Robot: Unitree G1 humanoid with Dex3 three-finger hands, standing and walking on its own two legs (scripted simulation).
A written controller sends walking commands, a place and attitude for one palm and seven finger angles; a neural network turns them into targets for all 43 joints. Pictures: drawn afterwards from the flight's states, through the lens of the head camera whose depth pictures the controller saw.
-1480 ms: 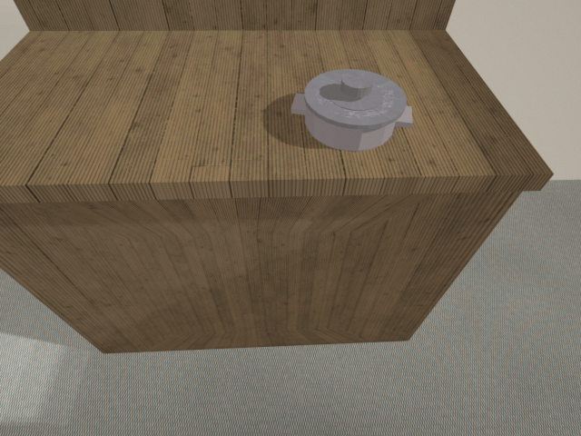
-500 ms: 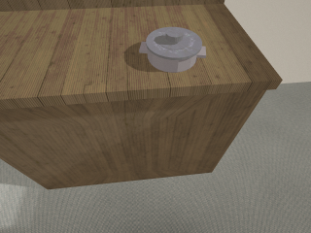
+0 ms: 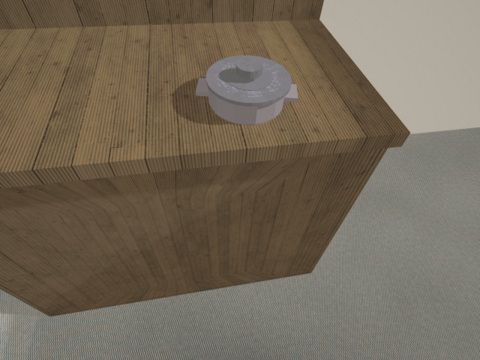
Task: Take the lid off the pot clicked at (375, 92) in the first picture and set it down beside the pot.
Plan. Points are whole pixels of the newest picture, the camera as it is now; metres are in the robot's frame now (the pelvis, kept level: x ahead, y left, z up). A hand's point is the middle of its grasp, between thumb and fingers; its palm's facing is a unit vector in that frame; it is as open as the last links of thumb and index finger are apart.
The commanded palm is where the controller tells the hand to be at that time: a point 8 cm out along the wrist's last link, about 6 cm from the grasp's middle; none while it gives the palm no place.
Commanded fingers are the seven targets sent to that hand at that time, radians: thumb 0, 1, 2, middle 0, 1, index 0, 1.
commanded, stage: turn to face it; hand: left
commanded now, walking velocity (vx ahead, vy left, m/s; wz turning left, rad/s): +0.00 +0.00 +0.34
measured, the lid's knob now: (249, 68) +0.62 +0.02 +0.16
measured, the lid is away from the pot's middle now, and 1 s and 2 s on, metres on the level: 0.00 0.00 0.00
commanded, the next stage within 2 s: take the last steps up to it in 0.36 s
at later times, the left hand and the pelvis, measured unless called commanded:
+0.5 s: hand out of the picture +0.01 +0.19 -0.16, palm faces +0.17 -0.95 -0.27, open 7.4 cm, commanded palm none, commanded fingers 0.00 0.90 0.90 -0.20 -0.30 -0.20 -0.30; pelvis -0.02 -0.02 +0.00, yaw +9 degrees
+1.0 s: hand out of the picture +0.07 +0.16 -0.16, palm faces +0.15 -0.97 -0.18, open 7.4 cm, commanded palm none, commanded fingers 0.00 0.90 0.90 -0.20 -0.30 -0.20 -0.30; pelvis +0.05 -0.04 +0.00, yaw +8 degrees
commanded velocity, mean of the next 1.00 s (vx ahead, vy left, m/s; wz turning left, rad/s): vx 0.11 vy -0.08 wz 0.06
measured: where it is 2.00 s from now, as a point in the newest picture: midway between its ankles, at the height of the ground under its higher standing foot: outside the picture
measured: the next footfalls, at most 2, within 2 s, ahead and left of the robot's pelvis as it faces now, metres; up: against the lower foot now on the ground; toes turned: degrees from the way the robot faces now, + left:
right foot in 0.32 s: +0.01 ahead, -0.13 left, +0.00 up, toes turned +7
left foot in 0.64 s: +0.02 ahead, +0.12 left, +0.00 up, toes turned +12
